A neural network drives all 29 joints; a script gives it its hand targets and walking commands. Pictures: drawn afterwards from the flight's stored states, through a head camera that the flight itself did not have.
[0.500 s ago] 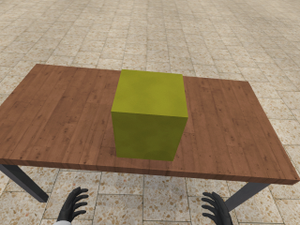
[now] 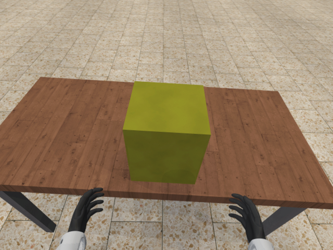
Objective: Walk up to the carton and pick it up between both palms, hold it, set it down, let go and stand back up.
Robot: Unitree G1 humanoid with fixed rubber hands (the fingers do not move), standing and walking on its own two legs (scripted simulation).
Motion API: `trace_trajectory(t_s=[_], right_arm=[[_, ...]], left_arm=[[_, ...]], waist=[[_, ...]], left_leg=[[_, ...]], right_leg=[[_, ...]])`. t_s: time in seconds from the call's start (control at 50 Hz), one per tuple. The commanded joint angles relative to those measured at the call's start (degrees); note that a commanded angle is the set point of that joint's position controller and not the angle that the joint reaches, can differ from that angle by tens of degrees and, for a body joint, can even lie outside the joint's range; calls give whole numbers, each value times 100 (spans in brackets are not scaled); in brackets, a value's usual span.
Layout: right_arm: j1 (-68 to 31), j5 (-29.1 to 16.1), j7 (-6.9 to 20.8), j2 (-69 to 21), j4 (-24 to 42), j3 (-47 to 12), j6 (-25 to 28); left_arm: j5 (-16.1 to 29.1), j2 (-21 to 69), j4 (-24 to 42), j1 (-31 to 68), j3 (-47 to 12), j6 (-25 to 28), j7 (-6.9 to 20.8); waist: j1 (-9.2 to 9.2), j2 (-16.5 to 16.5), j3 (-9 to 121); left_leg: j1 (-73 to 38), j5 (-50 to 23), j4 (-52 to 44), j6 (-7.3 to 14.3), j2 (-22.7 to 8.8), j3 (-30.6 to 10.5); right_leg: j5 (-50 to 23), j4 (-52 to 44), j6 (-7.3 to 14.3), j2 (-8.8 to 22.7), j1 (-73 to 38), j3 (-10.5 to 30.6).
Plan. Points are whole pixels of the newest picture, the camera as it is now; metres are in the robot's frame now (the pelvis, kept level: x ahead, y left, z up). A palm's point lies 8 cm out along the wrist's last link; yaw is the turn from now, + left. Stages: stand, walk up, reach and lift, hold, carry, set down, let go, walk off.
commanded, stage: reach and lift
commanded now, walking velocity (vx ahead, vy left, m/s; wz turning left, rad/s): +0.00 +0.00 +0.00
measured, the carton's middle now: (165, 134) +0.46 +0.01 +0.00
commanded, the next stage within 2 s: none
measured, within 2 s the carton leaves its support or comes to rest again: neither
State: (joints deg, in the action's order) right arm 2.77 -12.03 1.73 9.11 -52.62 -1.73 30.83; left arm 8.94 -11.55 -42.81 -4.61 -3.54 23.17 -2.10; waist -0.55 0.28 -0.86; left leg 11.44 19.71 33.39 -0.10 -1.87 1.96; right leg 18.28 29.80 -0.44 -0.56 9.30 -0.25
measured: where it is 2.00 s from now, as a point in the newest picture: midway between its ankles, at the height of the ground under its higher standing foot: outside the picture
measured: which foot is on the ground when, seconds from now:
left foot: down 0.00-1.00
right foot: down 0.00-1.00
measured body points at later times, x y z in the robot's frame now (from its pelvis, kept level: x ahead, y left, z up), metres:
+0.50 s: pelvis -0.02 -0.01 +0.00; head +0.00 +0.00 +0.45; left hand +0.28 +0.21 -0.01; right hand +0.28 -0.21 -0.01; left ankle -0.02 +0.11 -0.73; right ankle -0.02 -0.13 -0.73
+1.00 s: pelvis -0.02 -0.02 +0.01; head +0.01 +0.00 +0.46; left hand +0.36 +0.21 +0.05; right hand +0.36 -0.20 +0.05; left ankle -0.02 +0.11 -0.73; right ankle -0.02 -0.13 -0.73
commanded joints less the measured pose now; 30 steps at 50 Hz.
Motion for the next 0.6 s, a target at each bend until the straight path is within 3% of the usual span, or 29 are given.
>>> trace_trajectory(t_s=[0.0, 0.12, 0.28, 0.3, 0.36, 0.58], right_arm=[[-1330, -174, 2, 743, 960, 130, 508], [-1892, -281, -45, 755, 855, 72, 618], [-2764, -379, -156, 942, 996, 109, 184], [-2843, -426, -207, 878, 1394, -250, 61], [-3067, -527, -311, 957, 1574, -166, -163], [-4000, -494, -513, 989, 1814, 37, -1243]], left_arm=[[135, -614, 986, 1366, 115, 624, -50], [231, -758, 729, 1864, 195, 844, -61], [479, -943, 691, 2803, 163, 532, -87], [504, -950, 848, 2672, 241, 350, -66], [552, -1092, 1233, 2946, 308, 54, 1], [542, -1201, 1277, 4157, 446, -894, 77]], waist=[[45, -233, 1159], [18, -167, 1421], [55, -159, 2069], [-42, -160, 2092], [1, -221, 2392], [12, -226, 2641]], left_leg=[[-458, -2550, -256, -456, 173, -138], [-84, -2180, -158, -395, 223, -95], [60, -1991, -129, -354, 218, -37], [-189, -2271, -238, -348, 199, -31], [-172, -2621, -269, -392, 239, -19], [-569, -2538, -526, -298, 162, -23]], right_leg=[[-2008, -280, 202, -158, 415, 70], [-1916, -110, 151, -129, 428, 141], [-1688, -43, 134, -137, 542, 140], [-2092, -58, 167, -146, 204, 190], [-2455, -125, 116, -150, 98, 209], [-1963, -549, 116, -102, 321, 92]])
